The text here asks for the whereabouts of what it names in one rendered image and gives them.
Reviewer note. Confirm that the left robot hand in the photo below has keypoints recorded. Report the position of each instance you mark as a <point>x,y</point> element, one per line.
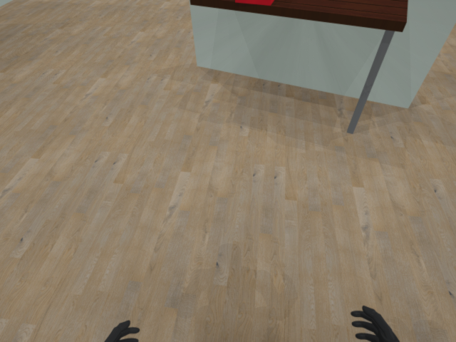
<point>122,330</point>

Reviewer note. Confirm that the right robot hand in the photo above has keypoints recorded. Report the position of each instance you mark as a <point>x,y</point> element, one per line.
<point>382,331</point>

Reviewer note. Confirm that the table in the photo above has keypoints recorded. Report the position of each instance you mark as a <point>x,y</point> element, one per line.
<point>389,15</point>

